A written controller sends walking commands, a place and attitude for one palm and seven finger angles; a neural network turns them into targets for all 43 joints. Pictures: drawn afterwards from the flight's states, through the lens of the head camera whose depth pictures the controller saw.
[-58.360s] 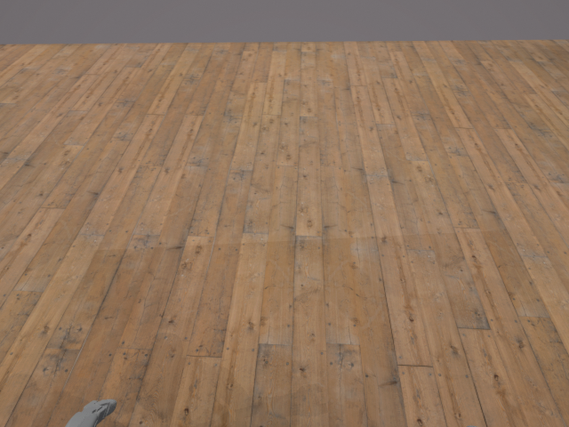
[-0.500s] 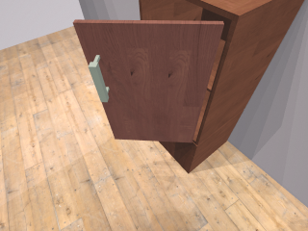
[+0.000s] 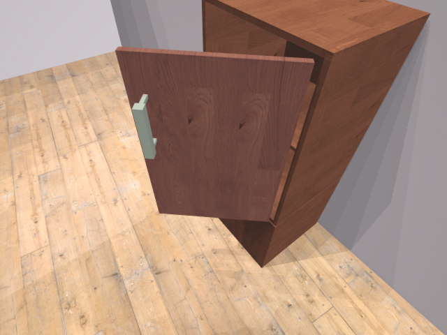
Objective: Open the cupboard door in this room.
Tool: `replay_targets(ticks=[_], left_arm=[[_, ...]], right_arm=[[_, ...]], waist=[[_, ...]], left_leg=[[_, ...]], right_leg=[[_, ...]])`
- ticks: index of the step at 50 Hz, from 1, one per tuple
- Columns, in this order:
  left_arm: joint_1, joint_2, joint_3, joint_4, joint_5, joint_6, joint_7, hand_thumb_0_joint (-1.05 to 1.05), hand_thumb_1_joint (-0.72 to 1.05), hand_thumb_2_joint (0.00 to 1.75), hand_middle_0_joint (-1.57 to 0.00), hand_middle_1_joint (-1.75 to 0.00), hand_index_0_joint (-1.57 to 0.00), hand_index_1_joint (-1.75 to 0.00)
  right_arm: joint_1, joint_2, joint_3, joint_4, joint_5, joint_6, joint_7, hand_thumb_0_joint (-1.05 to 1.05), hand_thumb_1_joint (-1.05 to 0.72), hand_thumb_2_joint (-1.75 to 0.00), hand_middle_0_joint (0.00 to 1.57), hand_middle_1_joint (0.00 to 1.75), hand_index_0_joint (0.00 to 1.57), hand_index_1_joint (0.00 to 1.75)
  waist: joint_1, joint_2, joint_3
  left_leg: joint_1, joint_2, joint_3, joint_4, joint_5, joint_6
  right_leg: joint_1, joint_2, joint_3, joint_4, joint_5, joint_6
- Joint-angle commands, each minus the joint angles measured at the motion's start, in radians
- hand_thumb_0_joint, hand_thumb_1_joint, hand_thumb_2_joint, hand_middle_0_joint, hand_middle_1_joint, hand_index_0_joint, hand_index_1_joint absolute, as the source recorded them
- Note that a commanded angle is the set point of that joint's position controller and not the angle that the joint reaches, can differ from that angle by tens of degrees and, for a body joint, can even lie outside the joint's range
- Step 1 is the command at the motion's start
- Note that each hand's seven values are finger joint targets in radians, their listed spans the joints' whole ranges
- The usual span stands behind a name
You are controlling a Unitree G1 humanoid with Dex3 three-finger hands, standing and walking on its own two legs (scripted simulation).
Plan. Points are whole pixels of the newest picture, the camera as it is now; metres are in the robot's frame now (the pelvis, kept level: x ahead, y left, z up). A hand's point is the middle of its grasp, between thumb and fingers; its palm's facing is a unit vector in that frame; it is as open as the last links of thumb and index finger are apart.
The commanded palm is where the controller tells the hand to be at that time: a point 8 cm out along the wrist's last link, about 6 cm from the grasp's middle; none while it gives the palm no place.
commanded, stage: look again from close up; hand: left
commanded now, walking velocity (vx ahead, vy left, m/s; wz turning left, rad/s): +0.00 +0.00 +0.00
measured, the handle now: (147, 127) +0.54 +0.21 +0.06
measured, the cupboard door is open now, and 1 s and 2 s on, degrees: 48 48 48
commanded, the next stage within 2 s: raise the hand with hooked fingers in 0.48 s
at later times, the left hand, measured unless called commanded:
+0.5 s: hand out of the picture +0.03 +0.20 -0.18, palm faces +0.00 -0.98 -0.18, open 7.4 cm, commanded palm none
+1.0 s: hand (115, 313) +0.17 +0.20 -0.06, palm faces -0.03 -1.00 +0.02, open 8.5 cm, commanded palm +0.15 +0.28 -0.03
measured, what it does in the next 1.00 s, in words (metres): lowers itself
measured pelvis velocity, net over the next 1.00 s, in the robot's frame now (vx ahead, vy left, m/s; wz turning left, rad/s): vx -0.02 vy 0.02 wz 0.05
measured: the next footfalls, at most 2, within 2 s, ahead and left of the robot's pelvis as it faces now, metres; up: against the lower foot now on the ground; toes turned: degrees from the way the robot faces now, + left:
none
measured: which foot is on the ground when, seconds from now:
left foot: down 0.00-1.00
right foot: down 0.00-1.00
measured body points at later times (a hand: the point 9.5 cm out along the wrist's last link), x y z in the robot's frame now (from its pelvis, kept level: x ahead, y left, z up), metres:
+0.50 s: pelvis +0.02 +0.03 +0.00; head +0.03 +0.04 +0.45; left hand +0.03 +0.25 -0.17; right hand +0.03 -0.19 -0.15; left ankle -0.02 +0.09 -0.74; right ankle +0.00 -0.07 -0.74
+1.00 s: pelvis -0.02 +0.02 -0.06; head +0.03 +0.04 +0.39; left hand +0.17 +0.26 -0.06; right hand +0.22 -0.22 -0.09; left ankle -0.02 +0.09 -0.74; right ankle +0.01 -0.06 -0.74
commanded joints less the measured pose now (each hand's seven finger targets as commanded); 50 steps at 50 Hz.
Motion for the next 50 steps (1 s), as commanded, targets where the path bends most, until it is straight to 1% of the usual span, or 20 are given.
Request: replay_targets(ticks=[1, 12, 26, 28, 29, 30, 31, 32, 33, 34, 35, 36, 39, 41, 42, 43, 44, 45, 47, 50], left_arm=[[0.037, 0.113, 0.014, -0.027, -0.007, -0.018, 0.004, 0.0, 0.9, 0.9, -0.2, -0.3, -0.2, -0.3], [0.068, 0.097, 0.003, 0.032, -0.005, -0.02, 0.006, 0.0, 0.9, 0.9, -0.2, -0.3, -0.2, -0.3], [0.066, 0.092, 0.004, 0.05, -0.004, -0.01, 0.009, 0.0, 0.9, 0.9, -0.2, -0.3, -0.2, -0.3], [0.061, 0.094, 0.006, 0.049, -0.004, -0.009, 0.011, 0.0, 0.9, 0.9, -0.2, -0.3, -0.2, -0.3], [0.119, 0.074, -0.001, 0.08, 0.004, -0.016, 0.048, 0.0, 0.9, 0.9, -0.2, -0.3, -0.2, -0.3], [-0.591, 0.302, 0.131, -1.521, -0.199, -0.199, 0.038, 0.0, 0.88, 0.89, -0.2, -0.32, -0.2, -0.32], [-0.21, 0.22, 0.093, -1.283, -0.113, -0.133, 0.063, 0.0, 0.85, 0.88, -0.2, -0.33, -0.2, -0.33], [-0.139, 0.167, 0.078, -1.152, -0.121, -0.08, 0.105, 0.0, 0.83, 0.87, -0.21, -0.34, -0.21, -0.34], [0.169, -0.094, -0.09, -0.938, -0.133, 0.015, 0.089, 0.0, 0.81, 0.86, -0.21, -0.36, -0.21, -0.36], [0.02, -0.077, -0.088, -1.109, -0.175, -0.007, 0.066, 0.0, 0.78, 0.85, -0.21, -0.37, -0.21, -0.37], [0.001, -0.018, -0.035, -1.141, -0.172, -0.055, 0.041, 0.0, 0.76, 0.84, -0.21, -0.39, -0.21, -0.39], [0.027, -0.03, -0.036, -1.088, -0.169, -0.104, 0.013, 0.0, 0.74, 0.83, -0.21, -0.4, -0.21, -0.4], [0.289, -0.043, 0.055, -0.845, -0.211, -0.252, -0.113, 0.0, 0.67, 0.8, -0.22, -0.45, -0.22, -0.45], [0.331, 0.013, 0.125, -0.827, -0.243, -0.391, -0.24, 0.0, 0.62, 0.78, -0.22, -0.48, -0.22, -0.48], [0.347, 0.062, 0.169, -0.793, -0.25, -0.441, -0.31, 0.0, 0.6, 0.77, -0.22, -0.5, -0.22, -0.5], [0.314, 0.093, 0.179, -0.816, -0.256, -0.485, -0.372, 0.0, 0.57, 0.76, -0.22, -0.51, -0.22, -0.51], [0.307, 0.145, 0.241, -0.817, -0.256, -0.49, -0.389, 0.0, 0.55, 0.75, -0.22, -0.53, -0.22, -0.53], [0.271, 0.179, 0.266, -0.866, -0.251, -0.482, -0.394, 0.0, 0.53, 0.74, -0.23, -0.54, -0.23, -0.54], [0.101, 0.233, 0.303, -1.028, -0.27, -0.47, -0.377, 0.0, 0.48, 0.72, -0.23, -0.57, -0.23, -0.57], [-0.077, 0.23, 0.325, -1.274, -0.318, -0.523, -0.318, 0.0, 0.41, 0.69, -0.24, -0.62, -0.24, -0.62]], right_arm=[[0.038, -0.095, -0.01, -0.025, 0.004, -0.026, -0.002, 0.0, -0.9, -0.9, 0.2, 0.3, 0.2, 0.3], [0.044, -0.095, -0.002, 0.034, 0.011, -0.038, -0.011, 0.0, -0.9, -0.9, 0.2, 0.3, 0.2, 0.3], [0.033, -0.107, -0.003, 0.057, 0.009, -0.042, -0.02, 0.0, -0.9, -0.9, 0.2, 0.3, 0.2, 0.3], [0.033, -0.109, -0.005, 0.057, 0.008, -0.044, -0.022, 0.0, -0.9, -0.9, 0.2, 0.3, 0.2, 0.3], [-0.025, -0.126, -0.009, -0.014, 0.024, -0.04, -0.012, 0.0, -0.9, -0.9, 0.2, 0.3, 0.2, 0.3], [0.031, -0.285, -0.052, -0.389, 0.074, -0.183, -0.036, 0.0, -0.9, -0.9, 0.2, 0.3, 0.2, 0.3], [-0.049, -0.192, -0.001, -0.323, 0.052, -0.287, -0.061, 0.0, -0.9, -0.9, 0.2, 0.3, 0.2, 0.3], [-0.034, -0.182, -0.025, -0.259, 0.048, -0.306, -0.061, 0.0, -0.9, -0.9, 0.2, 0.3, 0.2, 0.3], [0.023, -0.128, -0.031, -0.251, 0.066, -0.299, -0.042, 0.0, -0.9, -0.9, 0.2, 0.3, 0.2, 0.3], [-0.014, -0.18, -0.044, -0.342, 0.068, -0.309, -0.027, 0.0, -0.9, -0.9, 0.2, 0.3, 0.2, 0.3], [-0.032, -0.217, -0.067, -0.369, 0.054, -0.321, -0.021, 0.0, -0.9, -0.9, 0.2, 0.3, 0.2, 0.3], [-0.041, -0.227, -0.071, -0.4, 0.038, -0.327, -0.019, 0.0, -0.9, -0.9, 0.2, 0.3, 0.2, 0.3], [-0.082, -0.234, -0.076, -0.476, 0.03, -0.303, 0.007, 0.0, -0.9, -0.9, 0.2, 0.3, 0.2, 0.3], [-0.136, -0.242, -0.093, -0.527, 0.032, -0.284, 0.015, 0.0, -0.9, -0.9, 0.2, 0.3, 0.2, 0.3], [-0.143, -0.254, -0.101, -0.563, 0.033, -0.275, 0.026, 0.0, -0.9, -0.9, 0.2, 0.3, 0.2, 0.3], [-0.17, -0.264, -0.101, -0.611, 0.034, -0.266, 0.036, 0.0, -0.9, -0.9, 0.2, 0.3, 0.2, 0.3], [-0.186, -0.258, -0.104, -0.65, 0.04, -0.258, 0.037, 0.0, -0.9, -0.9, 0.2, 0.3, 0.2, 0.3], [-0.198, -0.251, -0.098, -0.68, 0.046, -0.248, 0.034, 0.0, -0.9, -0.9, 0.2, 0.3, 0.2, 0.3], [-0.192, -0.237, -0.089, -0.715, 0.047, -0.23, 0.025, 0.0, -0.9, -0.9, 0.2, 0.3, 0.2, 0.3], [-0.14, -0.199, -0.083, -0.734, 0.045, -0.233, 0.009, 0.0, -0.9, -0.9, 0.2, 0.3, 0.2, 0.3]], waist=[[0.005, -0.004, 0.04], [0.009, -0.003, 0.03], [0.01, 0.007, 0.035], [0.009, 0.012, 0.024], [0.023, 0.082, 0.112], [-0.093, 0.301, -0.394], [-0.015, 0.415, -0.378], [-0.014, 0.348, -0.289], [-0.036, 0.191, -0.176], [-0.032, 0.064, -0.074], [-0.042, -0.021, -0.098], [-0.054, -0.12, -0.06], [0.009, -0.266, -0.044], [0.033, -0.368, -0.063], [0.052, -0.273, -0.058], [0.049, -0.175, -0.082], [0.07, -0.098, -0.129], [0.085, -0.013, -0.166], [0.086, 0.096, -0.25], [0.046, 0.173, -0.379]], left_leg=[[-0.07, 0.1, -0.105, -0.105, 0.053, 0.012], [-0.025, 0.119, -0.115, -0.114, 0.188, 0.023], [0.017, 0.123, -0.122, -0.116, 0.298, 0.033], [0.031, 0.123, -0.125, -0.111, 0.353, 0.034], [-0.036, 0.143, -0.102, 0.04, 0.56, -0.001], [0.269, 0.05, -0.18, -0.041, 0.756, -0.064], [0.371, 0.115, -0.182, -0.112, 0.965, -0.095], [0.258, 0.107, -0.166, -0.101, 0.978, -0.137], [0.226, 0.113, -0.178, -0.107, 0.833, -0.112], [0.131, 0.114, -0.191, -0.071, 0.752, -0.088], [0.095, 0.097, -0.184, -0.004, 0.623, -0.075], [0.024, 0.079, -0.183, 0.059, 0.508, -0.063], [-0.253, 0.017, -0.155, 0.19, 0.262, -0.074], [-0.403, -0.009, -0.109, 0.266, 0.153, -0.068], [-0.427, -0.024, -0.094, 0.288, 0.124, -0.077], [-0.44, -0.038, -0.081, 0.314, 0.079, -0.074], [-0.458, -0.048, -0.067, 0.33, 0.058, -0.065], [-0.481, -0.052, -0.054, 0.344, 0.042, -0.057], [-0.501, -0.045, -0.067, 0.363, 0.002, -0.052], [-0.423, -0.02, -0.11, 0.392, 0.014, -0.037]], right_leg=[[0.025, -0.177, 0.198, -0.111, 0.056, 0.023], [0.047, -0.172, 0.156, -0.044, 0.215, 0.018], [0.037, -0.174, 0.142, -0.016, 0.223, 0.021], [0.043, -0.172, 0.139, -0.004, 0.246, 0.021], [-0.061, -0.205, 0.149, 0.009, 0.406, 0.053], [-0.003, -0.086, 0.07, 0.097, 0.353, 0.044], [-0.097, -0.064, 0.049, 0.227, 0.036, 0.023], [-0.155, -0.067, 0.036, 0.279, -0.097, 0.034], [-0.239, -0.061, 0.027, 0.266, -0.147, 0.054], [-0.244, -0.078, 0.024, 0.244, -0.105, 0.062], [-0.252, -0.069, 0.021, 0.196, -0.073, 0.057], [-0.282, -0.063, 0.01, 0.16, -0.035, 0.055], [-0.325, -0.06, -0.008, 0.218, 0.053, 0.042], [-0.363, -0.06, 0.007, 0.303, 0.061, 0.039], [-0.357, -0.071, 0.032, 0.331, 0.048, 0.021], [-0.364, -0.077, 0.048, 0.356, 0.015, 0.014], [-0.357, -0.074, 0.054, 0.384, -0.005, 0.013], [-0.365, -0.071, 0.062, 0.412, -0.019, 0.014], [-0.404, -0.06, 0.074, 0.461, -0.076, 0.015], [-0.423, -0.044, 0.094, 0.46, -0.089, 0.024]])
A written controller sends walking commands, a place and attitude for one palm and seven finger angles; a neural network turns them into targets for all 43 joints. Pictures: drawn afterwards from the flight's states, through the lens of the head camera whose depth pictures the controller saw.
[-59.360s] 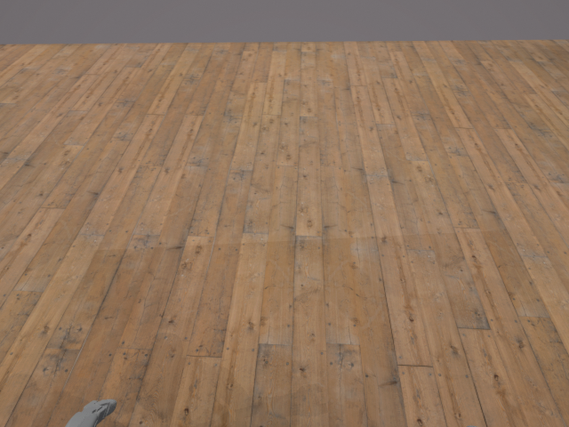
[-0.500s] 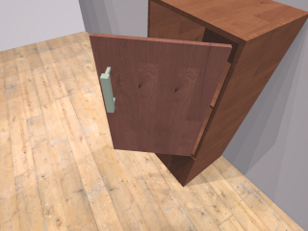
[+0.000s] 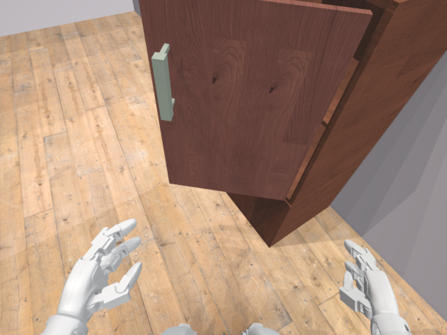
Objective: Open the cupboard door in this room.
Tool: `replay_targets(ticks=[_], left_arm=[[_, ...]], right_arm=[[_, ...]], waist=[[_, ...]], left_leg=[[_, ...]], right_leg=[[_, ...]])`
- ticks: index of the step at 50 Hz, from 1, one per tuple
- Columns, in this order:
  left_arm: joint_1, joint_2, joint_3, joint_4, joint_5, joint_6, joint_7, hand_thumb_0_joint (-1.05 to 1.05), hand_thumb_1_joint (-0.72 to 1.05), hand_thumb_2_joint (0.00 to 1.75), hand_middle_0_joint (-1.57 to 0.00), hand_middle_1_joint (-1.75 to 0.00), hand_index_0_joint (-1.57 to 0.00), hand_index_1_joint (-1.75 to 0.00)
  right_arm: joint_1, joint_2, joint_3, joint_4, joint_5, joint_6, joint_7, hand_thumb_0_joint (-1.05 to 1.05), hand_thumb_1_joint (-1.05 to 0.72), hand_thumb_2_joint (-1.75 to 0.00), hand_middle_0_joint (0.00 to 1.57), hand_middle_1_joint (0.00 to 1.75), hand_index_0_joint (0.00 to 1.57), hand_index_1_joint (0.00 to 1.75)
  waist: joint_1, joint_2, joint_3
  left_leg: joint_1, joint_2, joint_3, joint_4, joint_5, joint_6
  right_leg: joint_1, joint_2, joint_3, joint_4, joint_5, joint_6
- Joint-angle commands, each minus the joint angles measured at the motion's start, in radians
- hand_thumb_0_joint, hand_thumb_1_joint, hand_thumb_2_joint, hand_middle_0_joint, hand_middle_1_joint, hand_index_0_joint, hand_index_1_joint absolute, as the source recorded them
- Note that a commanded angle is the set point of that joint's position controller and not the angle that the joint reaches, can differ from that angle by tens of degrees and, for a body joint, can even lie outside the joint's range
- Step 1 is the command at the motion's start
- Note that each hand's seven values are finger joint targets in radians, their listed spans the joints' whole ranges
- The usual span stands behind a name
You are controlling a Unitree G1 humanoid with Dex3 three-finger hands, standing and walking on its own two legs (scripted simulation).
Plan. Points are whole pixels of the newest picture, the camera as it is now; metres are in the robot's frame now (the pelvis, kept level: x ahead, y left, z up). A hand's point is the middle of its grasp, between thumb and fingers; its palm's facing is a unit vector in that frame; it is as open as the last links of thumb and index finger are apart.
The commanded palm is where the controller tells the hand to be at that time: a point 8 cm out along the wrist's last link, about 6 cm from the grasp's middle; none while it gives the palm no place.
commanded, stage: raise the hand with hooked fingers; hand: left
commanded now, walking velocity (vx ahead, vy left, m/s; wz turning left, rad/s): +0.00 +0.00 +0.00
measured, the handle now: (166, 83) +0.57 +0.16 +0.12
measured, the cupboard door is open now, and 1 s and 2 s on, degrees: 48 48 48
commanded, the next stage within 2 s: move the hooked fingers beside the handle in 1.68 s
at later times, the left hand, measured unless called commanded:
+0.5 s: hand (83, 231) +0.25 +0.23 +0.08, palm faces +0.05 -1.00 -0.08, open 11.6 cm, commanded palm +0.22 +0.28 +0.08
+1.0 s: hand (48, 201) +0.28 +0.28 +0.11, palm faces -0.04 -1.00 -0.07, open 13.9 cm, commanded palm +0.25 +0.33 +0.13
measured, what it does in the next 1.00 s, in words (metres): stands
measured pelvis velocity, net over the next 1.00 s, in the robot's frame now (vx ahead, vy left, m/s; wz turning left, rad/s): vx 0.01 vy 0.02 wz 0.03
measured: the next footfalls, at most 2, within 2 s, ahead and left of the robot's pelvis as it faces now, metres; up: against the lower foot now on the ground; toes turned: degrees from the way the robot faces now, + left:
none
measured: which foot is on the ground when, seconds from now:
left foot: down 0.00-1.00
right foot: down 0.00-1.00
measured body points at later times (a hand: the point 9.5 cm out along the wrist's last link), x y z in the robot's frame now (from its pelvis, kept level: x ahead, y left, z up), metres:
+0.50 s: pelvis +0.01 -0.01 +0.01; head +0.06 -0.01 +0.46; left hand +0.24 +0.28 +0.09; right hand +0.14 -0.26 -0.07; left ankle +0.00 +0.07 -0.68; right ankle +0.02 -0.08 -0.68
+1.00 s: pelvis +0.01 +0.02 +0.03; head +0.04 +0.02 +0.48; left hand +0.27 +0.33 +0.12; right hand +0.20 -0.21 -0.04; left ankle +0.00 +0.08 -0.68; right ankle +0.02 -0.08 -0.68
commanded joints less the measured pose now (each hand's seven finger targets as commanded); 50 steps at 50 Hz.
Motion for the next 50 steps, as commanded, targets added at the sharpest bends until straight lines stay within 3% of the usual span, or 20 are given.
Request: replay_targets(ticks=[1, 3, 5, 7, 8, 11, 13, 15, 17, 21, 23, 26, 27, 30, 32, 36, 42, 45, 49, 50], left_arm=[[-0.188, 0.196, 0.183, -0.532, -0.094, -0.159, 0.074, 0.0, 0.39, 0.68, -0.24, -0.63, -0.24, -0.63], [-0.245, 0.178, 0.115, -0.603, -0.095, -0.201, 0.073, 0.0, 0.34, 0.66, -0.24, -0.66, -0.24, -0.66], [-0.242, 0.133, 0.022, -0.529, -0.08, -0.21, 0.038, 0.0, 0.29, 0.64, -0.24, -0.69, -0.24, -0.69], [-0.308, 0.138, -0.017, -0.398, -0.081, -0.16, -0.03, 0.0, 0.25, 0.62, -0.25, -0.72, -0.25, -0.72], [-0.316, 0.183, 0.007, -0.324, -0.071, -0.121, -0.059, 0.0, 0.22, 0.61, -0.25, -0.74, -0.25, -0.74], [-0.234, 0.264, 0.102, -0.162, -0.077, 0.042, -0.12, 0.0, 0.15, 0.58, -0.25, -0.78, -0.25, -0.78], [-0.195, 0.334, 0.209, -0.17, -0.116, 0.136, -0.135, 0.0, 0.11, 0.56, -0.26, -0.81, -0.26, -0.81], [-0.15, 0.354, 0.305, -0.231, -0.172, 0.174, -0.108, 0.0, 0.06, 0.54, -0.26, -0.84, -0.26, -0.84], [-0.143, 0.361, 0.373, -0.271, -0.217, 0.153, -0.064, 0.0, 0.01, 0.52, -0.26, -0.87, -0.26, -0.87], [-0.167, 0.292, 0.321, -0.276, -0.188, 0.045, -0.02, 0.0, -0.08, 0.48, -0.27, -0.93, -0.27, -0.93], [-0.229, 0.287, 0.269, -0.223, -0.154, 0.028, -0.051, 0.0, -0.13, 0.46, -0.27, -0.96, -0.27, -0.96], [-0.247, 0.275, 0.211, -0.175, -0.145, 0.038, -0.119, 0.0, -0.2, 0.43, -0.28, -1.0, -0.28, -1.0], [-0.292, 0.282, 0.2, -0.189, -0.152, 0.05, -0.143, 0.0, -0.22, 0.42, -0.28, -1.02, -0.28, -1.02], [-0.355, 0.383, 0.29, -0.248, -0.169, 0.065, -0.151, 0.0, -0.29, 0.39, -0.29, -1.07, -0.29, -1.07], [-0.383, 0.451, 0.354, -0.279, -0.173, 0.061, -0.128, 0.0, -0.34, 0.37, -0.29, -1.1, -0.29, -1.1], [-0.343, 0.396, 0.361, -0.232, -0.188, 0.053, -0.082, 0.0, -0.43, 0.33, -0.29, -1.15, -0.29, -1.15], [-0.445, 0.357, 0.267, -0.074, -0.157, 0.193, -0.162, 0.0, -0.5, 0.3, -0.3, -1.2, -0.3, -1.2], [-0.53, 0.411, 0.291, -0.121, -0.147, 0.222, -0.181, 0.0, -0.5, 0.3, -0.3, -1.2, -0.3, -1.2], [-0.628, 0.507, 0.387, -0.19, -0.164, 0.184, -0.166, 0.0, -0.5, 0.3, -0.3, -1.2, -0.3, -1.2], [-0.62, 0.505, 0.396, -0.162, -0.167, 0.178, -0.162, 0.0, -0.5, 0.3, -0.3, -1.2, -0.3, -1.2]], right_arm=[[0.008, -0.075, -0.023, -0.156, 0.003, -0.044, -0.024, 0.0, -0.9, -0.9, 0.2, 0.3, 0.2, 0.3], [0.045, -0.085, -0.012, -0.123, -0.001, -0.053, -0.037, 0.0, -0.9, -0.9, 0.2, 0.3, 0.2, 0.3], [0.044, -0.096, 0.003, -0.088, 0.006, -0.076, -0.048, 0.0, -0.9, -0.9, 0.2, 0.3, 0.2, 0.3], [0.037, -0.119, 0.018, -0.064, 0.018, -0.087, -0.062, 0.0, -0.9, -0.9, 0.2, 0.3, 0.2, 0.3], [0.046, -0.126, 0.018, -0.052, 0.027, -0.088, -0.069, 0.0, -0.9, -0.9, 0.2, 0.3, 0.2, 0.3], [0.042, -0.138, 0.019, -0.077, 0.046, -0.081, -0.085, 0.0, -0.9, -0.9, 0.2, 0.3, 0.2, 0.3], [0.022, -0.132, 0.025, -0.11, 0.049, -0.073, -0.086, 0.0, -0.9, -0.9, 0.2, 0.3, 0.2, 0.3], [0.002, -0.105, 0.031, -0.136, 0.04, -0.065, -0.085, 0.0, -0.9, -0.9, 0.2, 0.3, 0.2, 0.3], [0.01, -0.084, 0.038, -0.135, 0.031, -0.067, -0.079, 0.0, -0.9, -0.9, 0.2, 0.3, 0.2, 0.3], [0.047, -0.085, 0.028, -0.092, 0.026, -0.087, -0.06, 0.0, -0.9, -0.9, 0.2, 0.3, 0.2, 0.3], [0.065, -0.107, 0.024, -0.078, 0.025, -0.093, -0.059, 0.0, -0.9, -0.9, 0.2, 0.3, 0.2, 0.3], [0.079, -0.128, 0.015, -0.071, 0.042, -0.11, -0.068, 0.0, -0.9, -0.9, 0.2, 0.3, 0.2, 0.3], [0.079, -0.136, 0.017, -0.073, 0.043, -0.114, -0.073, 0.0, -0.9, -0.9, 0.2, 0.3, 0.2, 0.3], [0.083, -0.139, 0.011, -0.06, 0.045, -0.127, -0.089, 0.0, -0.9, -0.9, 0.2, 0.3, 0.2, 0.3], [0.084, -0.142, 0.016, -0.055, 0.036, -0.133, -0.092, 0.0, -0.9, -0.9, 0.2, 0.3, 0.2, 0.3], [0.073, -0.127, 0.024, -0.049, 0.034, -0.129, -0.088, 0.0, -0.9, -0.9, 0.2, 0.3, 0.2, 0.3], [0.065, -0.146, 0.034, -0.061, 0.049, -0.102, -0.09, 0.0, -0.9, -0.9, 0.2, 0.3, 0.2, 0.3], [0.066, -0.146, 0.033, -0.072, 0.049, -0.099, -0.095, 0.0, -0.9, -0.9, 0.2, 0.3, 0.2, 0.3], [0.063, -0.136, 0.042, -0.067, 0.037, -0.097, -0.097, 0.0, -0.9, -0.9, 0.2, 0.3, 0.2, 0.3], [0.065, -0.135, 0.045, -0.063, 0.036, -0.096, -0.098, 0.0, -0.9, -0.9, 0.2, 0.3, 0.2, 0.3]], waist=[[0.034, 0.25, -0.31], [-0.017, 0.209, -0.314], [-0.068, 0.191, -0.211], [-0.108, 0.148, -0.118], [-0.11, 0.117, -0.085], [-0.056, 0.021, -0.103], [0.014, 0.054, -0.206], [0.06, 0.042, -0.296], [0.077, 0.014, -0.304], [0.029, 0.059, -0.188], [-0.006, 0.051, -0.136], [-0.024, 0.073, -0.14], [-0.025, 0.079, -0.158], [0.002, 0.117, -0.26], [0.02, 0.15, -0.258], [0.027, 0.129, -0.188], [0.007, 0.153, -0.084], [0.007, 0.126, -0.16], [0.023, 0.169, -0.225], [0.024, 0.144, -0.211]], left_leg=[[0.108, 0.038, -0.108, -0.105, 0.256, -0.074], [0.121, 0.051, -0.129, -0.077, 0.262, -0.061], [0.083, 0.058, -0.134, -0.06, 0.208, -0.041], [0.024, 0.059, -0.148, -0.048, 0.151, -0.029], [-0.019, 0.059, -0.145, -0.05, 0.111, -0.029], [-0.068, 0.045, -0.122, -0.096, 0.084, -0.026], [-0.029, 0.033, -0.112, -0.125, 0.164, -0.03], [-0.006, 0.03, -0.108, -0.135, 0.249, -0.037], [-0.012, 0.037, -0.117, -0.137, 0.291, -0.049], [0.001, 0.045, -0.107, -0.166, 0.294, -0.051], [0.002, 0.045, -0.107, -0.162, 0.281, -0.042], [0.042, 0.042, -0.103, -0.17, 0.247, -0.031], [0.072, 0.043, -0.107, -0.175, 0.263, -0.028], [0.161, 0.048, -0.116, -0.216, 0.317, -0.027], [0.202, 0.051, -0.127, -0.234, 0.369, -0.035], [0.237, 0.059, -0.134, -0.278, 0.419, -0.053], [0.257, 0.06, -0.141, -0.315, 0.393, -0.06], [0.311, 0.067, -0.163, -0.332, 0.415, -0.062], [0.401, 0.07, -0.18, -0.347, 0.498, -0.087], [0.4, 0.075, -0.187, -0.353, 0.503, -0.092]], right_leg=[[0.115, -0.002, 0.074, -0.102, 0.148, 0.01], [0.084, 0.007, 0.094, -0.114, 0.152, 0.016], [0.04, 0.003, 0.098, -0.142, 0.11, 0.022], [0.018, 0.005, 0.101, -0.168, 0.069, 0.029], [0.031, -0.001, 0.116, -0.197, 0.02, 0.033], [0.129, -0.028, 0.151, -0.283, -0.068, 0.048], [0.259, -0.044, 0.155, -0.286, 0.013, 0.046], [0.374, -0.056, 0.159, -0.279, 0.14, 0.057], [0.433, -0.057, 0.172, -0.268, 0.266, 0.067], [0.344, -0.051, 0.161, -0.269, 0.321, 0.076], [0.294, -0.045, 0.164, -0.274, 0.305, 0.083], [0.259, -0.043, 0.158, -0.308, 0.196, 0.082], [0.269, -0.036, 0.152, -0.305, 0.204, 0.076], [0.334, -0.028, 0.111, -0.303, 0.254, 0.056], [0.345, -0.01, 0.079, -0.282, 0.305, 0.038], [0.326, -0.001, 0.031, -0.278, 0.345, 0.031], [0.279, 0.002, 0.02, -0.315, 0.321, 0.026], [0.303, 0.003, 0.015, -0.329, 0.316, 0.028], [0.332, 0.011, 0.014, -0.335, 0.344, 0.019], [0.326, 0.012, 0.008, -0.336, 0.339, 0.02]])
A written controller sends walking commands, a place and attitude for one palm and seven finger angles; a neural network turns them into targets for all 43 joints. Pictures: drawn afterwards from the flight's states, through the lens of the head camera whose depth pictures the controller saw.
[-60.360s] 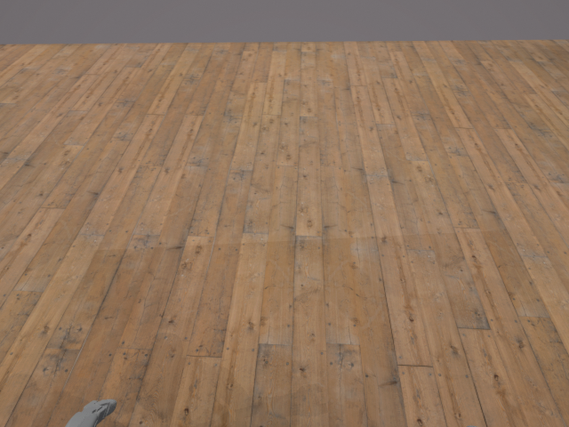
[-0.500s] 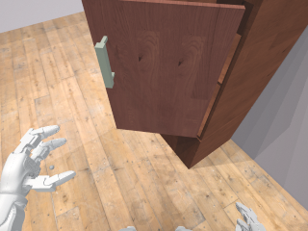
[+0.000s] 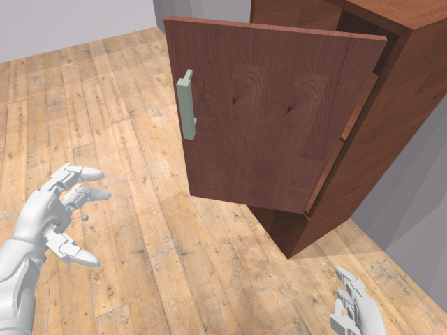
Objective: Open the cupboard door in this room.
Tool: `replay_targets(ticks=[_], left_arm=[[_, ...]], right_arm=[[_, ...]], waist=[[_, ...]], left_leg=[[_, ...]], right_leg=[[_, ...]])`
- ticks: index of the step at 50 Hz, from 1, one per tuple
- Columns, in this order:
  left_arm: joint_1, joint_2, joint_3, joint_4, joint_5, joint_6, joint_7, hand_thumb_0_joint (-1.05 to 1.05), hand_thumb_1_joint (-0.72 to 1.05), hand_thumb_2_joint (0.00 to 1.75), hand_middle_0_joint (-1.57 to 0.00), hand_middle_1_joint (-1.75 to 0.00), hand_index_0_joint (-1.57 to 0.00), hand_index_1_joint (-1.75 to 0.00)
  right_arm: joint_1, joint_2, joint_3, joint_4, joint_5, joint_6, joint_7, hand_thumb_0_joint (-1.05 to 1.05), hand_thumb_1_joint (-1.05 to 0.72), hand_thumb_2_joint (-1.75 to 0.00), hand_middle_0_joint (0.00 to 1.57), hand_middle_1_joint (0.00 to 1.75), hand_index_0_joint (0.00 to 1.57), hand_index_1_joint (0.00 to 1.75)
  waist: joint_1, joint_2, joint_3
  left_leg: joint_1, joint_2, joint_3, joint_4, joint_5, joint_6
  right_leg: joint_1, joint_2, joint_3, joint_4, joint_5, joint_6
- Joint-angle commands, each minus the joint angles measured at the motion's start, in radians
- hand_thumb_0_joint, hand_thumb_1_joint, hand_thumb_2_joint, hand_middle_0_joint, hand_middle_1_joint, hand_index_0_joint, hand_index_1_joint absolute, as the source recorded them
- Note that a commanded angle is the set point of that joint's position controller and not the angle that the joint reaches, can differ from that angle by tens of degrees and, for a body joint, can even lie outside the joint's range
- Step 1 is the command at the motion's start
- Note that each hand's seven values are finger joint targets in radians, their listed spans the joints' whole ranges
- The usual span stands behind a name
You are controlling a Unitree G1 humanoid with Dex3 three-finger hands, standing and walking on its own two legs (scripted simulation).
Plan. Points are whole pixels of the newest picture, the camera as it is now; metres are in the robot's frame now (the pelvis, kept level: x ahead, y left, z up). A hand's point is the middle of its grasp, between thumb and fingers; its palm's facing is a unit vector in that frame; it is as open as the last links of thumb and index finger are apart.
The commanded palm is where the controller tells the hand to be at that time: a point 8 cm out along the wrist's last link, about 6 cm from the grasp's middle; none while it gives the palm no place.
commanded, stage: raise the hand with hooked fingers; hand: left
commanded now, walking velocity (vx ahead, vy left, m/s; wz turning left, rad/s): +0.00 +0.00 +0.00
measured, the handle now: (189, 105) +0.56 +0.13 +0.09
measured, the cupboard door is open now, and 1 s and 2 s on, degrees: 48 48 48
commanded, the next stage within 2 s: move the hooked fingers beside the handle in 0.68 s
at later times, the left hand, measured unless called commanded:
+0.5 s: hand (68, 199) +0.29 +0.28 +0.10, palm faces -0.05 -1.00 -0.06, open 14.0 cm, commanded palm +0.26 +0.33 +0.11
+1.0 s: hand (87, 186) +0.31 +0.25 +0.11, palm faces -0.04 -1.00 -0.05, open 14.0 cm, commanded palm +0.29 +0.30 +0.11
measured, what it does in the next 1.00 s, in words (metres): stands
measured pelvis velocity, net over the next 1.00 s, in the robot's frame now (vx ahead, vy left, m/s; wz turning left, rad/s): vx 0.00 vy -0.02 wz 0.01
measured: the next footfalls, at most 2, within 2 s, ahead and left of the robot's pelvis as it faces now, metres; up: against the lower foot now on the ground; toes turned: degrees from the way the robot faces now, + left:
none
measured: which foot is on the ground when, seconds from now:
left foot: down 0.00-1.00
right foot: down 0.00-1.00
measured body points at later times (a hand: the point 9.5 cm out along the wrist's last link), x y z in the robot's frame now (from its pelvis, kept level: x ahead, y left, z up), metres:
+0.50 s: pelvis +0.00 +0.01 +0.01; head +0.03 +0.01 +0.46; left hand +0.29 +0.33 +0.11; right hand +0.15 -0.25 -0.07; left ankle -0.01 +0.05 -0.71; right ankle +0.01 -0.10 -0.71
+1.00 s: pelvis +0.00 -0.02 +0.01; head +0.03 -0.02 +0.45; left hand +0.31 +0.31 +0.11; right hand +0.16 -0.27 -0.08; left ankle -0.01 +0.05 -0.71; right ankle +0.01 -0.10 -0.71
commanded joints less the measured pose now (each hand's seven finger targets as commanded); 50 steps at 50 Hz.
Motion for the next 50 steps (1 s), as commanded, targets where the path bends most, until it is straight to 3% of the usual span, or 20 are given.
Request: replay_targets(ticks=[1, 2, 5, 9, 11, 16, 20, 22, 26, 28, 32, 39, 40, 41, 42, 43, 45, 50], left_arm=[[-0.275, 0.295, 0.172, -0.213, -0.054, -0.096, 0.009, 0.0, -0.5, 0.3, -0.3, -1.2, -0.3, -1.2], [-0.295, 0.317, 0.181, -0.195, -0.049, -0.096, 0.005, 0.0, -0.5, 0.3, -0.3, -1.2, -0.3, -1.2], [-0.344, 0.29, 0.14, -0.115, -0.042, -0.066, -0.024, 0.0, -0.5, 0.3, -0.3, -1.2, -0.3, -1.2], [-0.386, 0.324, 0.14, -0.054, -0.032, -0.011, -0.071, 0.0, -0.5, 0.3, -0.3, -1.2, -0.3, -1.2], [-0.346, 0.302, 0.129, -0.028, -0.038, -0.001, -0.088, 0.0, -0.5, 0.3, -0.3, -1.2, -0.3, -1.2], [-0.321, 0.322, 0.173, -0.056, -0.063, -0.033, -0.091, 0.0, -0.5, 0.3, -0.3, -1.2, -0.3, -1.2], [-0.357, 0.338, 0.181, -0.108, -0.051, -0.057, -0.064, 0.0, -0.5, 0.3, -0.3, -1.2, -0.3, -1.2], [-0.359, 0.358, 0.191, -0.118, -0.034, -0.062, -0.047, 0.0, -0.5, 0.3, -0.3, -1.2, -0.3, -1.2], [-0.357, 0.34, 0.178, -0.139, -0.032, -0.069, -0.04, 0.0, -0.5, 0.3, -0.3, -1.2, -0.3, -1.2], [-0.35, 0.331, 0.175, -0.111, -0.038, -0.063, -0.046, 0.0, -0.5, 0.3, -0.3, -1.2, -0.3, -1.2], [-0.367, 0.31, 0.153, -0.044, -0.046, -0.046, -0.066, 0.0, -0.5, 0.3, -0.3, -1.2, -0.3, -1.2], [-0.364, 0.334, 0.164, -0.078, -0.048, -0.058, -0.074, 0.0, -0.5, 0.3, -0.3, -1.2, -0.3, -1.2], [-0.38, 0.35, 0.183, -0.065, -0.048, -0.06, -0.067, 0.0, -0.5, 0.3, -0.3, -1.2, -0.3, -1.2], [-0.435, 0.332, 0.156, -0.057, -0.047, -0.066, -0.066, 0.0, -0.5, 0.3, -0.3, -1.2, -0.3, -1.2], [-0.482, 0.352, 0.163, -0.034, -0.042, -0.07, -0.06, 0.0, -0.5, 0.3, -0.3, -1.2, -0.3, -1.2], [-0.545, 0.327, 0.133, -0.026, -0.043, -0.077, -0.061, 0.0, -0.5, 0.3, -0.3, -1.2, -0.3, -1.2], [-0.532, 0.356, 0.161, 0.028, -0.04, -0.081, -0.059, 0.0, -0.5, 0.3, -0.3, -1.2, -0.3, -1.2], [-0.6, 0.333, 0.102, 0.071, -0.009, -0.079, -0.062, 0.0, -0.5, 0.3, -0.3, -1.2, -0.3, -1.2]], right_arm=[[-0.018, -0.148, -0.065, -0.125, 0.0, -0.05, -0.017, 0.0, -0.9, -0.9, 0.2, 0.3, 0.2, 0.3], [-0.016, -0.153, -0.064, -0.117, 0.0, -0.046, -0.017, 0.0, -0.9, -0.9, 0.2, 0.3, 0.2, 0.3], [-0.023, -0.155, -0.06, -0.107, 0.006, -0.039, -0.021, 0.0, -0.9, -0.9, 0.2, 0.3, 0.2, 0.3], [-0.019, -0.166, -0.062, -0.114, 0.011, -0.033, -0.023, 0.0, -0.9, -0.9, 0.2, 0.3, 0.2, 0.3], [-0.017, -0.167, -0.063, -0.121, 0.009, -0.035, -0.019, 0.0, -0.9, -0.9, 0.2, 0.3, 0.2, 0.3], [-0.017, -0.173, -0.072, -0.124, 0.002, -0.039, 0.0, 0.0, -0.9, -0.9, 0.2, 0.3, 0.2, 0.3], [-0.01, -0.17, -0.075, -0.121, -0.002, -0.038, 0.005, 0.0, -0.9, -0.9, 0.2, 0.3, 0.2, 0.3], [-0.004, -0.169, -0.077, -0.116, -0.005, -0.037, 0.004, 0.0, -0.9, -0.9, 0.2, 0.3, 0.2, 0.3], [-0.007, -0.167, -0.077, -0.118, -0.002, -0.04, -0.004, 0.0, -0.9, -0.9, 0.2, 0.3, 0.2, 0.3], [-0.004, -0.166, -0.074, -0.114, 0.0, -0.037, -0.007, 0.0, -0.9, -0.9, 0.2, 0.3, 0.2, 0.3], [-0.021, -0.169, -0.07, -0.108, 0.005, -0.034, -0.016, 0.0, -0.9, -0.9, 0.2, 0.3, 0.2, 0.3], [-0.026, -0.162, -0.068, -0.115, 0.005, -0.039, -0.015, 0.0, -0.9, -0.9, 0.2, 0.3, 0.2, 0.3], [-0.023, -0.164, -0.068, -0.112, 0.004, -0.038, -0.017, 0.0, -0.9, -0.9, 0.2, 0.3, 0.2, 0.3], [-0.024, -0.164, -0.066, -0.104, 0.005, -0.035, -0.022, 0.0, -0.9, -0.9, 0.2, 0.3, 0.2, 0.3], [-0.017, -0.166, -0.065, -0.091, 0.004, -0.03, -0.025, 0.0, -0.9, -0.9, 0.2, 0.3, 0.2, 0.3], [-0.021, -0.164, -0.062, -0.086, 0.006, -0.029, -0.029, 0.0, -0.9, -0.9, 0.2, 0.3, 0.2, 0.3], [-0.009, -0.166, -0.066, -0.079, 0.008, -0.027, -0.036, 0.0, -0.9, -0.9, 0.2, 0.3, 0.2, 0.3], [0.008, -0.164, -0.065, -0.074, 0.008, -0.021, -0.035, 0.0, -0.9, -0.9, 0.2, 0.3, 0.2, 0.3]], waist=[[-0.008, 0.039, -0.245], [-0.005, 0.052, -0.232], [-0.018, 0.1, -0.185], [-0.016, 0.08, -0.209], [-0.013, 0.046, -0.21], [0.001, 0.011, -0.236], [0.003, 0.113, -0.237], [0.002, 0.101, -0.226], [-0.007, 0.111, -0.246], [-0.011, 0.081, -0.235], [-0.017, 0.035, -0.166], [-0.011, 0.054, -0.239], [-0.011, 0.035, -0.233], [-0.027, 0.035, -0.21], [-0.034, 0.021, -0.19], [-0.048, 0.039, -0.178], [-0.042, 0.036, -0.201], [-0.047, 0.078, -0.261]], left_leg=[[0.196, 0.078, -0.142, -0.155, 0.417, -0.11], [0.2, 0.076, -0.143, -0.157, 0.419, -0.114], [0.214, 0.082, -0.156, -0.186, 0.384, -0.118], [0.221, 0.076, -0.161, -0.199, 0.376, -0.111], [0.221, 0.079, -0.167, -0.193, 0.406, -0.11], [0.225, 0.078, -0.16, -0.18, 0.467, -0.114], [0.257, 0.082, -0.16, -0.188, 0.48, -0.126], [0.254, 0.084, -0.16, -0.192, 0.455, -0.123], [0.275, 0.085, -0.166, -0.2, 0.442, -0.119], [0.258, 0.081, -0.16, -0.2, 0.424, -0.113], [0.189, 0.069, -0.143, -0.204, 0.313, -0.097], [0.197, 0.057, -0.118, -0.179, 0.359, -0.084], [0.178, 0.056, -0.116, -0.176, 0.353, -0.082], [0.167, 0.056, -0.114, -0.175, 0.323, -0.079], [0.152, 0.057, -0.109, -0.174, 0.292, -0.075], [0.151, 0.054, -0.11, -0.179, 0.269, -0.073], [0.14, 0.05, -0.1, -0.172, 0.263, -0.066], [0.163, 0.048, -0.095, -0.158, 0.319, -0.065]], right_leg=[[0.075, 0.001, 0.037, -0.067, 0.232, -0.008], [0.075, 0.005, 0.038, -0.071, 0.228, -0.013], [0.04, -0.004, 0.032, -0.088, 0.183, -0.01], [0.062, -0.008, 0.036, -0.108, 0.18, -0.01], [0.056, -0.008, 0.033, -0.105, 0.194, -0.009], [0.071, -0.005, 0.034, -0.099, 0.238, -0.009], [0.052, -0.007, 0.035, -0.097, 0.218, -0.013], [0.053, -0.006, 0.037, -0.104, 0.205, -0.015], [0.056, -0.01, 0.038, -0.11, 0.199, -0.009], [0.069, -0.007, 0.04, -0.116, 0.207, -0.011], [0.067, -0.006, 0.043, -0.127, 0.174, -0.014], [0.11, -0.01, 0.058, -0.124, 0.232, -0.013], [0.113, -0.01, 0.057, -0.121, 0.233, -0.012], [0.093, -0.01, 0.059, -0.124, 0.216, -0.009], [0.085, -0.008, 0.065, -0.128, 0.193, -0.01], [0.074, -0.009, 0.065, -0.132, 0.175, -0.009], [0.09, -0.015, 0.073, -0.133, 0.174, -0.007], [0.099, -0.022, 0.077, -0.119, 0.229, -0.008]])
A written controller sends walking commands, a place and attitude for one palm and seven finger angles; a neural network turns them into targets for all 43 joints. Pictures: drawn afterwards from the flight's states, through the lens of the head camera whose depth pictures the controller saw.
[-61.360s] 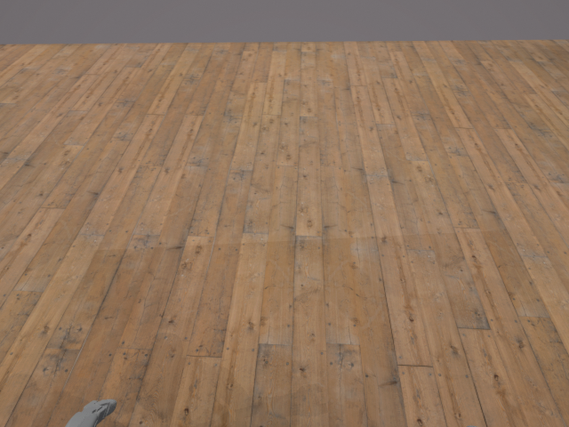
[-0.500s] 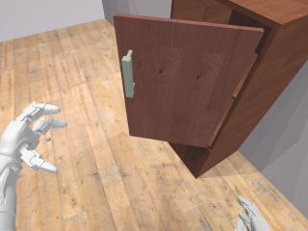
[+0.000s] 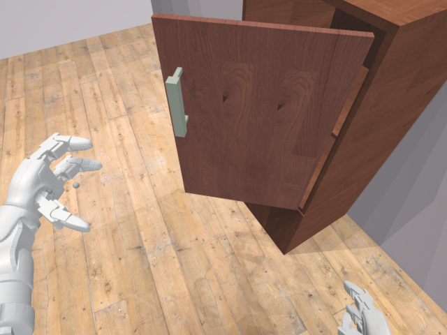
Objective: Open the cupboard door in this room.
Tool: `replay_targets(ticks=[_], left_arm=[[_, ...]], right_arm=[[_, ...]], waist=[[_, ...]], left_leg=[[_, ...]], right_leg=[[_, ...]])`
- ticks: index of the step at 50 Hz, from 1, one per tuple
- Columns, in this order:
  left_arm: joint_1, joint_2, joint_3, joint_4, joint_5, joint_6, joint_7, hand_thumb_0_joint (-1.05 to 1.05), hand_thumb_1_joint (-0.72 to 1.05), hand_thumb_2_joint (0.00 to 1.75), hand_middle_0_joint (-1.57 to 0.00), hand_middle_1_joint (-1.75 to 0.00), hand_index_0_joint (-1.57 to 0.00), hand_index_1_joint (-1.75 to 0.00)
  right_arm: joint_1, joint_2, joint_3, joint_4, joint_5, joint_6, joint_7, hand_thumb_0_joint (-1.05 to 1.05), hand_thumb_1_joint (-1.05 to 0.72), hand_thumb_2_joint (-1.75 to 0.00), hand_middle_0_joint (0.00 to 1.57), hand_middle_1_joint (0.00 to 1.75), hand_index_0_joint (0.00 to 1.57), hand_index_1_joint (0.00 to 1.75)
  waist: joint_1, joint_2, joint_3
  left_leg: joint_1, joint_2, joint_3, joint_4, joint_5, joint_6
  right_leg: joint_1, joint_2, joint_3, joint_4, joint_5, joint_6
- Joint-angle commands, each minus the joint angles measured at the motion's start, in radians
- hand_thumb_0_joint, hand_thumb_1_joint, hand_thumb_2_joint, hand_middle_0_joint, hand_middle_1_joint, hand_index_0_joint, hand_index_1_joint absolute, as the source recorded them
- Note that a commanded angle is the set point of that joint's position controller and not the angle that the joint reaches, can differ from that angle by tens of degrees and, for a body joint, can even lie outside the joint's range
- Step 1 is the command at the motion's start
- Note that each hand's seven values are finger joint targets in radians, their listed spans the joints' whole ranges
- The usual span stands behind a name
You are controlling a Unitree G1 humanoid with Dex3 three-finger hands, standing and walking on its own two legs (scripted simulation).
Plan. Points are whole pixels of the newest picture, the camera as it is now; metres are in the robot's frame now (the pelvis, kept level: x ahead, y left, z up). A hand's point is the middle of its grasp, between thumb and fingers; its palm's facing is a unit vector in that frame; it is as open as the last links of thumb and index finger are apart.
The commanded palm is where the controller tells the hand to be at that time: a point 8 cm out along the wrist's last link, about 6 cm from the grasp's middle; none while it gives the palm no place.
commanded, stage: move the hooked fingers beside the handle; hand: left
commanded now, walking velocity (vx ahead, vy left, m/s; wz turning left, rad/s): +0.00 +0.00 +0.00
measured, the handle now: (179, 103) +0.57 +0.14 +0.08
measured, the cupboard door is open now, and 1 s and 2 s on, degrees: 48 48 48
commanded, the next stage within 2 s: none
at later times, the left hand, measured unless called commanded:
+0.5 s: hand (105, 154) +0.39 +0.25 +0.10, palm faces -0.07 -1.00 -0.04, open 14.0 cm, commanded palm +0.37 +0.29 +0.10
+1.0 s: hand (128, 127) +0.47 +0.22 +0.10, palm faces -0.12 -0.99 -0.01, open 14.0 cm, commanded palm +0.45 +0.27 +0.09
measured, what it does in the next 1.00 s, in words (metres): stands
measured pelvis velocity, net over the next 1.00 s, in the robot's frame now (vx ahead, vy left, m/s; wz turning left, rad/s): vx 0.01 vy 0.01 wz -0.04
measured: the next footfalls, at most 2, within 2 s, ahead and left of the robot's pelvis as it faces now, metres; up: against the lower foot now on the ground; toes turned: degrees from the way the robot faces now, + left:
none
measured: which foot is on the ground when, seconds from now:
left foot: down 0.00-1.00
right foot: down 0.00-1.00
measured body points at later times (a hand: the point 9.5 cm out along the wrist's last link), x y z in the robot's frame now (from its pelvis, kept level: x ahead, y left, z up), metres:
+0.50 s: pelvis +0.01 -0.01 +0.00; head +0.07 -0.01 +0.44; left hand +0.39 +0.30 +0.11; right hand +0.10 -0.29 -0.10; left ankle -0.01 +0.07 -0.72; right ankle +0.01 -0.08 -0.72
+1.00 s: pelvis +0.01 +0.01 -0.01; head +0.09 +0.02 +0.43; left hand +0.47 +0.28 +0.10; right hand +0.04 -0.26 -0.12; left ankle -0.01 +0.07 -0.72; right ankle +0.01 -0.08 -0.72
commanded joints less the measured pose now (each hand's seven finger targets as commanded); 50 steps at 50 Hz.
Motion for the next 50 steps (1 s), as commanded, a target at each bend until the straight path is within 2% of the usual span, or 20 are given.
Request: replay_targets(ticks=[1, 5, 6, 9, 10, 12, 17, 20, 22, 25, 28, 31, 34, 38, 39, 40, 43, 46, 47, 50], left_arm=[[-0.341, 0.283, 0.056, -0.173, -0.021, -0.06, -0.002, 0.0, -0.5, 0.3, -0.3, -1.2, -0.3, -1.2], [-0.315, 0.318, 0.104, -0.109, -0.031, -0.059, 0.002, 0.0, -0.5, 0.3, -0.3, -1.2, -0.3, -1.2], [-0.343, 0.312, 0.095, -0.094, -0.029, -0.059, 0.005, 0.0, -0.5, 0.3, -0.3, -1.2, -0.3, -1.2], [-0.313, 0.363, 0.147, -0.076, -0.023, -0.065, 0.013, 0.0, -0.5, 0.3, -0.3, -1.2, -0.3, -1.2], [-0.326, 0.327, 0.106, -0.085, -0.017, -0.066, 0.012, 0.0, -0.5, 0.3, -0.3, -1.2, -0.3, -1.2], [-0.363, 0.313, 0.086, -0.085, -0.01, -0.067, 0.019, 0.0, -0.5, 0.3, -0.3, -1.2, -0.3, -1.2], [-0.479, 0.387, 0.129, -0.003, -0.002, -0.089, 0.018, 0.0, -0.5, 0.3, -0.3, -1.2, -0.3, -1.2], [-0.553, 0.385, 0.111, 0.002, 0.01, -0.119, 0.013, 0.0, -0.5, 0.3, -0.3, -1.2, -0.3, -1.2], [-0.596, 0.363, 0.076, 0.014, 0.009, -0.132, 0.005, 0.0, -0.5, 0.3, -0.3, -1.2, -0.3, -1.2], [-0.623, 0.342, 0.052, 0.067, 0.017, -0.134, -0.001, 0.0, -0.5, 0.3, -0.3, -1.2, -0.3, -1.2], [-0.632, 0.357, 0.067, 0.148, 0.019, -0.118, 0.006, 0.0, -0.5, 0.3, -0.3, -1.2, -0.3, -1.2], [-0.656, 0.349, 0.053, 0.203, 0.034, -0.11, 0.024, 0.0, -0.5, 0.3, -0.3, -1.2, -0.3, -1.2], [-0.702, 0.388, 0.074, 0.203, 0.055, -0.13, 0.046, 0.0, -0.5, 0.3, -0.3, -1.2, -0.3, -1.2], [-0.826, 0.374, 0.049, 0.217, 0.067, -0.174, 0.069, 0.0, -0.5, 0.3, -0.3, -1.2, -0.3, -1.2], [-0.816, 0.41, 0.082, 0.235, 0.073, -0.183, 0.075, 0.0, -0.5, 0.3, -0.3, -1.2, -0.3, -1.2], [-0.84, 0.378, 0.051, 0.238, 0.075, -0.189, 0.075, 0.0, -0.5, 0.3, -0.3, -1.2, -0.3, -1.2], [-0.867, 0.384, 0.052, 0.259, 0.082, -0.198, 0.076, 0.0, -0.5, 0.3, -0.3, -1.2, -0.3, -1.2], [-0.896, 0.334, 0.001, 0.318, 0.093, -0.187, 0.076, 0.0, -0.5, 0.3, -0.3, -1.2, -0.3, -1.2], [-0.909, 0.312, -0.015, 0.336, 0.09, -0.181, 0.077, 0.0, -0.5, 0.3, -0.3, -1.2, -0.3, -1.2], [-0.939, 0.346, 0.015, 0.379, 0.097, -0.178, 0.094, 0.0, -0.5, 0.3, -0.3, -1.2, -0.3, -1.2]], right_arm=[[-0.001, -0.143, -0.064, -0.128, 0.005, -0.046, -0.01, 0.0, -0.9, -0.9, 0.2, 0.3, 0.2, 0.3], [0.013, -0.148, -0.066, -0.135, 0.004, -0.03, 0.0, 0.0, -0.9, -0.9, 0.2, 0.3, 0.2, 0.3], [0.014, -0.148, -0.066, -0.13, 0.006, -0.026, 0.0, 0.0, -0.9, -0.9, 0.2, 0.3, 0.2, 0.3], [0.032, -0.149, -0.072, -0.138, 0.004, -0.014, 0.012, 0.0, -0.9, -0.9, 0.2, 0.3, 0.2, 0.3], [0.031, -0.146, -0.069, -0.142, 0.004, -0.01, 0.014, 0.0, -0.9, -0.9, 0.2, 0.3, 0.2, 0.3], [0.042, -0.146, -0.072, -0.143, 0.002, -0.003, 0.019, 0.0, -0.9, -0.9, 0.2, 0.3, 0.2, 0.3], [0.074, -0.158, -0.075, -0.118, 0.004, 0.021, 0.015, 0.0, -0.9, -0.9, 0.2, 0.3, 0.2, 0.3], [0.084, -0.154, -0.076, -0.11, 0.004, 0.025, 0.014, 0.0, -0.9, -0.9, 0.2, 0.3, 0.2, 0.3], [0.098, -0.155, -0.078, -0.103, 0.005, 0.033, 0.013, 0.0, -0.9, -0.9, 0.2, 0.3, 0.2, 0.3], [0.107, -0.158, -0.077, -0.094, 0.006, 0.04, 0.014, 0.0, -0.9, -0.9, 0.2, 0.3, 0.2, 0.3], [0.124, -0.167, -0.08, -0.086, 0.007, 0.054, 0.017, 0.0, -0.9, -0.9, 0.2, 0.3, 0.2, 0.3], [0.128, -0.169, -0.079, -0.09, 0.007, 0.07, 0.022, 0.0, -0.9, -0.9, 0.2, 0.3, 0.2, 0.3], [0.144, -0.169, -0.081, -0.099, 0.001, 0.085, 0.03, 0.0, -0.9, -0.9, 0.2, 0.3, 0.2, 0.3], [0.166, -0.168, -0.08, -0.087, -0.004, 0.104, 0.033, 0.0, -0.9, -0.9, 0.2, 0.3, 0.2, 0.3], [0.174, -0.172, -0.083, -0.083, -0.004, 0.107, 0.032, 0.0, -0.9, -0.9, 0.2, 0.3, 0.2, 0.3], [0.173, -0.168, -0.08, -0.082, -0.005, 0.11, 0.033, 0.0, -0.9, -0.9, 0.2, 0.3, 0.2, 0.3], [0.196, -0.172, -0.084, -0.067, -0.009, 0.125, 0.035, 0.0, -0.9, -0.9, 0.2, 0.3, 0.2, 0.3], [0.202, -0.173, -0.082, -0.054, -0.009, 0.138, 0.037, 0.0, -0.9, -0.9, 0.2, 0.3, 0.2, 0.3], [0.212, -0.174, -0.081, -0.053, -0.011, 0.143, 0.038, 0.0, -0.9, -0.9, 0.2, 0.3, 0.2, 0.3], [0.233, -0.185, -0.088, -0.041, -0.016, 0.159, 0.04, 0.0, -0.9, -0.9, 0.2, 0.3, 0.2, 0.3]], waist=[[-0.028, 0.078, -0.302], [-0.013, -0.003, -0.318], [-0.021, 0.004, -0.303], [0.0, 0.014, -0.325], [-0.007, 0.046, -0.324], [-0.021, 0.019, -0.314], [-0.044, -0.005, -0.311], [-0.053, 0.084, -0.356], [-0.068, 0.056, -0.376], [-0.072, 0.074, -0.372], [-0.071, 0.011, -0.357], [-0.074, 0.014, -0.327], [-0.065, 0.043, -0.37], [-0.094, 0.029, -0.396], [-0.083, 0.056, -0.41], [-0.094, 0.085, -0.412], [-0.099, 0.085, -0.452], [-0.115, 0.103, -0.398], [-0.125, 0.074, -0.38], [-0.125, 0.048, -0.398]], left_leg=[[0.129, 0.043, -0.076, -0.095, 0.286, -0.04], [0.065, 0.039, -0.057, -0.086, 0.301, -0.03], [0.056, 0.04, -0.054, -0.087, 0.302, -0.032], [0.037, 0.039, -0.04, -0.079, 0.334, -0.028], [0.041, 0.037, -0.036, -0.079, 0.348, -0.028], [0.04, 0.041, -0.034, -0.072, 0.342, -0.024], [-0.022, 0.042, -0.025, -0.062, 0.265, -0.018], [0.021, 0.039, -0.026, -0.056, 0.285, -0.018], [0.038, 0.043, -0.026, -0.048, 0.309, -0.015], [0.04, 0.042, -0.036, -0.056, 0.299, -0.017], [0.015, 0.047, -0.038, -0.057, 0.297, -0.017], [-0.012, 0.046, -0.039, -0.061, 0.278, -0.02], [-0.001, 0.047, -0.038, -0.055, 0.306, -0.022], [0.018, 0.052, -0.043, -0.042, 0.304, -0.02], [0.027, 0.054, -0.047, -0.04, 0.319, -0.025], [0.047, 0.053, -0.048, -0.038, 0.323, -0.028], [0.088, 0.06, -0.061, -0.027, 0.393, -0.034], [0.093, 0.066, -0.075, -0.028, 0.384, -0.045], [0.09, 0.069, -0.08, -0.027, 0.396, -0.043], [0.075, 0.069, -0.087, -0.024, 0.384, -0.048]], right_leg=[[0.09, -0.03, 0.094, -0.067, 0.214, 0.017], [0.147, -0.033, 0.11, -0.06, 0.273, 0.024], [0.14, -0.034, 0.109, -0.058, 0.281, 0.025], [0.18, -0.035, 0.124, -0.048, 0.337, 0.027], [0.174, -0.037, 0.126, -0.044, 0.354, 0.026], [0.156, -0.033, 0.129, -0.046, 0.356, 0.029], [0.164, -0.042, 0.162, -0.056, 0.31, 0.041], [0.15, -0.037, 0.158, -0.048, 0.316, 0.035], [0.144, -0.033, 0.153, -0.041, 0.341, 0.035], [0.114, -0.03, 0.142, -0.041, 0.317, 0.032], [0.105, -0.028, 0.136, -0.039, 0.318, 0.033], [0.077, -0.03, 0.129, -0.037, 0.293, 0.032], [0.086, -0.025, 0.13, -0.02, 0.307, 0.027], [0.058, -0.017, 0.129, -0.013, 0.292, 0.03], [0.055, -0.016, 0.126, -0.007, 0.291, 0.026], [0.034, -0.016, 0.123, -0.006, 0.285, 0.026], [0.018, -0.009, 0.117, 0.003, 0.314, 0.025], [-0.056, -0.009, 0.101, 0.0, 0.267, 0.023], [-0.074, -0.005, 0.093, 0.003, 0.264, 0.021], [-0.079, -0.005, 0.092, 0.007, 0.251, 0.024]])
